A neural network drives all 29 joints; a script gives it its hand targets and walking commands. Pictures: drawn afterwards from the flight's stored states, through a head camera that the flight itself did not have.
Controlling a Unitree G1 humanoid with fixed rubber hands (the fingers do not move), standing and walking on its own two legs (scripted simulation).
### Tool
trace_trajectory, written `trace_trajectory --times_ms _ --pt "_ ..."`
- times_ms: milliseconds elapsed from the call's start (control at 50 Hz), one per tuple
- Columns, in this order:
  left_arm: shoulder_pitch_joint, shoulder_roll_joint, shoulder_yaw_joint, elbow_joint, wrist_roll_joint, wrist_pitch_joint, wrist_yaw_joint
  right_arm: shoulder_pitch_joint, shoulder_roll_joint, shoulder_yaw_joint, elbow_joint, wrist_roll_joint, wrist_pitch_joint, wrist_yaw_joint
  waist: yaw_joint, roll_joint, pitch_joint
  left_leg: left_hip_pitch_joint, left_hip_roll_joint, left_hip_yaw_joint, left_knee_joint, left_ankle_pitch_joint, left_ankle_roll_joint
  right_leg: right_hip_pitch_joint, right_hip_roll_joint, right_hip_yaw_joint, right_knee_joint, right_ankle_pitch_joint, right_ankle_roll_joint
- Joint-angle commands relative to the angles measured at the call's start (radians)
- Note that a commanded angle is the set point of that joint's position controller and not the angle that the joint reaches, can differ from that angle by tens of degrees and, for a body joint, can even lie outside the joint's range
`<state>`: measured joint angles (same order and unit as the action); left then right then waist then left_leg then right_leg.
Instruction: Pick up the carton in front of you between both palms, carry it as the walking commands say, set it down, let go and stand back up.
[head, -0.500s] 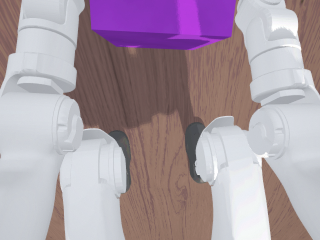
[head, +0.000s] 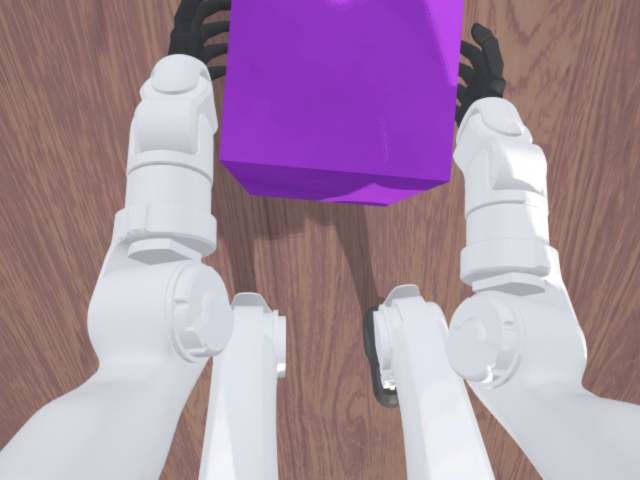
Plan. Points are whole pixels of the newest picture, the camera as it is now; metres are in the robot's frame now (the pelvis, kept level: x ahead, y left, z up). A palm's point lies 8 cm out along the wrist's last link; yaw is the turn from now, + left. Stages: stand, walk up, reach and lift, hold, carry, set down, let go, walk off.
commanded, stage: reach and lift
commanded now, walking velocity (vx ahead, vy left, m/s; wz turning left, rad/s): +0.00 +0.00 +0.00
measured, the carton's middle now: (331, 108) +0.54 +0.00 -0.13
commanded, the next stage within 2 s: none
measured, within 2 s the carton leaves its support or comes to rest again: neither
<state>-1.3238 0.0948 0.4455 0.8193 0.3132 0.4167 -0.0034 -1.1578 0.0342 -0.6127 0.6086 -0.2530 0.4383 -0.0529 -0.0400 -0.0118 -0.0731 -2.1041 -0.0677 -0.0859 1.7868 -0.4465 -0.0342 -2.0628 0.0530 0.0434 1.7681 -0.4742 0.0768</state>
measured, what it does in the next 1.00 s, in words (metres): rises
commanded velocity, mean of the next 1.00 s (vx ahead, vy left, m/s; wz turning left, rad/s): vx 0.00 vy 0.00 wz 0.00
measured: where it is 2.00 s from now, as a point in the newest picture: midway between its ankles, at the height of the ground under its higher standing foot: (322, 376)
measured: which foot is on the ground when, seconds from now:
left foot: down 0.00-1.00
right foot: down 0.00-1.00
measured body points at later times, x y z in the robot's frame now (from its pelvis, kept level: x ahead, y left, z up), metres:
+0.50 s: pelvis +0.04 +0.00 +0.13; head +0.23 +0.02 +0.54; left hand +0.50 +0.15 +0.09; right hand +0.49 -0.15 +0.09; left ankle +0.12 +0.12 -0.44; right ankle +0.12 -0.14 -0.44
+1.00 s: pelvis +0.09 -0.01 +0.25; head +0.16 +0.01 +0.70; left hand +0.44 +0.15 +0.24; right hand +0.44 -0.15 +0.24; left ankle +0.12 +0.12 -0.44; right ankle +0.12 -0.14 -0.44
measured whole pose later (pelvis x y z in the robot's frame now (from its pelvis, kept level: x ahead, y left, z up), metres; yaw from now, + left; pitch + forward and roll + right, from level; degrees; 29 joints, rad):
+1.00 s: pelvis +0.09 -0.01 +0.25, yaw +2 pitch +16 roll +0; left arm -0.42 -0.16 0.36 0.46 0.25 0.40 0.00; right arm -0.39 0.18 -0.36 0.43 -0.26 0.43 -0.01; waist -0.01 -0.02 -0.13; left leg -0.76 -0.02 -0.07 0.82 -0.33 -0.02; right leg -0.75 0.02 0.07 0.82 -0.35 0.03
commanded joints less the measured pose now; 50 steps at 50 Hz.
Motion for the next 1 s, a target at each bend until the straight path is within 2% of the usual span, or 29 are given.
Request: trace_trajectory --times_ms 0,100,120,180,200,240,260,280,320,400,420,440,460,480,520,540,560,620,640,700,720,740,760,780,800,820,860,900,980 --pt "-0.462 -1.101 -0.383 0.067 -0.188 0.031 -0.241 -0.835 0.918 0.571 -0.038 0.184 -0.01 0.299 -0.05 0.071 -1.209 0.815 -0.089 0.14 -0.215 0.151 0.019 0.519 0.114 -0.194 -0.205 0.118 -0.032" --pt "-0.357 -1.179 -0.476 -0.001 -0.194 0.047 -0.253 -0.719 1.029 0.688 -0.114 0.266 -0.002 0.306 0.043 0.105 -1.204 0.846 -0.093 0.161 -0.282 0.216 0.02 0.634 0.116 -0.149 -0.243 0.215 -0.035" --pt "-0.333 -1.173 -0.478 -0.005 -0.203 0.043 -0.257 -0.695 0.991 0.671 -0.091 0.237 0.002 0.306 -0.005 0.097 -1.244 0.86 -0.103 0.168 -0.288 0.216 0.008 0.708 0.121 -0.144 -0.285 0.209 -0.035" --pt "-0.22 -1.216 -0.476 -0.014 -0.201 0.03 -0.272 -0.578 1.033 0.68 -0.056 0.24 -0.013 0.295 0.039 0.07 -1.094 0.807 -0.103 0.162 -0.344 0.206 0.018 0.767 0.109 -0.11 -0.357 0.222 -0.039" --pt "-0.241 -1.177 -0.496 -0.04 -0.204 0.017 -0.267 -0.517 1.05 0.648 0.026 0.198 0.002 0.291 -0.021 0.018 -1.075 0.879 -0.099 0.132 -0.378 0.217 0.02 0.711 0.118 -0.132 -0.356 0.218 -0.029" --pt "-0.275 -1.283 -0.562 -0.078 -0.251 0.008 -0.257 -0.557 0.994 0.665 -0.115 0.19 -0.039 0.288 -0.047 0.13 -1.182 0.946 -0.11 0.139 -0.377 0.245 0.001 0.744 0.106 -0.129 -0.366 0.242 -0.049" --pt "-0.206 -1.202 -0.52 -0.022 -0.21 0.012 -0.243 -0.482 1.061 0.656 -0.039 0.195 -0.025 0.286 -0.013 0.094 -1.093 1.028 -0.098 0.121 -0.417 0.18 0.005 0.693 0.122 -0.135 -0.387 0.152 -0.037" --pt "-0.204 -1.263 -0.534 -0.069 -0.246 0.001 -0.237 -0.565 0.983 0.667 -0.08 0.193 -0.036 0.293 -0.056 0.111 -1.063 0.984 -0.102 0.117 -0.415 0.182 0.007 0.663 0.119 -0.148 -0.391 0.129 -0.052" --pt "-0.226 -1.189 -0.549 -0.159 -0.238 -0.018 -0.224 -0.526 1.044 0.726 -0.053 0.24 -0.04 0.309 0.022 0.073 -1.103 1.036 -0.102 0.109 -0.432 0.243 0.011 0.717 0.117 -0.111 -0.407 0.179 -0.06" --pt "-0.063 -1.254 -0.479 0.001 -0.189 0.016 -0.234 -0.315 1.024 0.627 0.038 0.161 -0.011 0.303 -0.043 0.078 -0.881 1.0 -0.101 0.108 -0.551 0.112 0.014 0.851 0.118 -0.088 -0.531 0.121 -0.059" --pt "-0.079 -1.228 -0.552 -0.097 -0.176 0.0 -0.243 -0.315 1.1 0.665 0.031 0.18 -0.016 0.296 0.033 0.074 -0.903 1.054 -0.108 0.117 -0.572 0.145 0.022 0.884 0.124 -0.079 -0.533 0.17 -0.048" --pt "-0.033 -1.243 -0.494 -0.047 -0.181 0.009 -0.24 -0.291 1.059 0.655 -0.003 0.154 -0.014 0.295 -0.016 0.078 -0.859 1.058 -0.103 0.109 -0.599 0.144 0.019 0.9 0.12 -0.094 -0.555 0.173 -0.043" --pt "-0.027 -1.248 -0.507 -0.085 -0.18 -0.013 -0.233 -0.32 1.093 0.677 0.005 0.184 -0.032 0.3 0.054 0.039 -0.882 1.114 -0.095 0.093 -0.602 0.211 0.028 0.874 0.119 -0.082 -0.568 0.192 -0.04" --pt "-0.056 -1.225 -0.522 -0.086 -0.177 -0.014 -0.232 -0.317 1.103 0.692 -0.013 0.184 -0.04 0.306 0.02 0.062 -0.938 1.133 -0.102 0.11 -0.615 0.157 0.014 0.952 0.126 -0.09 -0.57 0.152 -0.047" --pt "0.047 -1.203 -0.507 -0.081 -0.13 -0.014 -0.236 -0.288 1.1 0.67 0.023 0.169 -0.037 0.302 0.096 0.021 -0.851 1.145 -0.099 0.091 -0.661 0.238 0.038 0.919 0.126 -0.087 -0.595 0.197 -0.03" --pt "0.052 -1.237 -0.479 -0.029 -0.157 -0.002 -0.233 -0.228 1.077 0.69 -0.017 0.139 -0.041 0.297 0.006 0.025 -0.842 1.181 -0.095 0.085 -0.667 0.222 0.031 0.976 0.113 -0.067 -0.638 0.203 -0.042" --pt "0.057 -1.27 -0.507 -0.083 -0.173 -0.006 -0.233 -0.186 1.048 0.646 0.043 0.128 -0.034 0.306 0.035 0.048 -0.833 1.197 -0.097 0.091 -0.692 0.205 0.019 1.024 0.11 -0.061 -0.673 0.186 -0.057" --pt "0.074 -1.274 -0.585 -0.15 -0.218 -0.015 -0.258 -0.111 1.082 0.723 -0.046 0.135 -0.05 0.292 -0.041 0.018 -0.857 1.223 -0.09 0.066 -0.713 0.27 0.019 1.161 0.101 -0.044 -0.723 0.296 -0.069" --pt "0.188 -1.276 -0.535 -0.09 -0.158 -0.019 -0.25 -0.122 1.093 0.738 -0.057 0.135 -0.051 0.292 0.034 0.023 -0.801 1.271 -0.089 0.065 -0.753 0.329 0.028 1.116 0.098 -0.027 -0.743 0.329 -0.052" --pt "0.196 -1.276 -0.603 -0.189 -0.189 -0.034 -0.229 -0.025 1.113 0.781 -0.042 0.161 -0.055 0.307 0.043 0.065 -0.803 1.379 -0.089 0.064 -0.813 0.354 0.023 1.187 0.106 -0.022 -0.786 0.324 -0.06" --pt "0.249 -1.291 -0.631 -0.188 -0.202 -0.024 -0.223 0.055 1.093 0.748 -0.017 0.124 -0.048 0.31 -0.027 0.035 -0.754 1.409 -0.066 0.028 -0.843 0.302 0.02 1.218 0.112 -0.034 -0.807 0.278 -0.078" --pt "0.232 -1.287 -0.623 -0.176 -0.204 -0.02 -0.229 0.042 1.103 0.768 -0.039 0.153 -0.055 0.3 0.026 0.094 -0.708 1.375 -0.085 0.064 -0.854 0.254 0.012 1.285 0.098 0.006 -0.839 0.267 -0.087" --pt "0.322 -1.274 -0.605 -0.162 -0.185 -0.024 -0.236 0.008 1.111 0.807 -0.11 0.176 -0.057 0.294 0.065 0.029 -0.696 1.42 -0.08 0.048 -0.88 0.274 0.029 1.277 0.094 -0.014 -0.854 0.273 -0.066" --pt "0.375 -1.272 -0.599 -0.165 -0.173 -0.018 -0.239 0.08 1.109 0.824 -0.101 0.172 -0.05 0.288 0.021 0.023 -0.683 1.401 -0.077 0.052 -0.888 0.279 0.031 1.338 0.092 -0.009 -0.885 0.294 -0.068" --pt "0.334 -1.235 -0.599 -0.188 -0.166 -0.03 -0.242 0.061 1.142 0.814 -0.065 0.142 -0.047 0.283 0.042 -0.036 -0.629 1.386 -0.072 0.04 -0.913 0.3 0.042 1.353 0.083 0.007 -0.909 0.338 -0.064" --pt "0.329 -1.241 -0.644 -0.212 -0.185 -0.018 -0.238 0.102 1.113 0.808 -0.075 0.143 -0.051 0.292 0.034 0.044 -0.691 1.468 -0.071 0.038 -0.934 0.347 0.024 1.422 0.082 0.011 -0.911 0.385 -0.072" --pt "0.359 -1.256 -0.692 -0.274 -0.22 -0.032 -0.247 0.112 1.097 0.832 -0.147 0.149 -0.049 0.29 0.004 0.013 -0.672 1.495 -0.073 0.026 -0.963 0.367 0.027 1.483 0.085 0.001 -0.949 0.39 -0.064" --pt "0.391 -1.277 -0.712 -0.278 -0.229 -0.026 -0.23 0.226 1.152 0.876 -0.094 0.179 -0.042 0.286 0.048 0.04 -0.598 1.618 -0.061 0.022 -1.023 0.35 0.032 1.531 0.068 0.026 -1.01 0.369 -0.077" --pt "0.481 -1.251 -0.713 -0.268 -0.221 0.013 -0.231 0.221 1.095 0.879 -0.11 0.17 -0.016 0.289 0.026 0.03 -0.461 1.697 -0.055 0.027 -1.109 0.405 0.034 1.569 0.059 0.024 -1.104 0.403 -0.073"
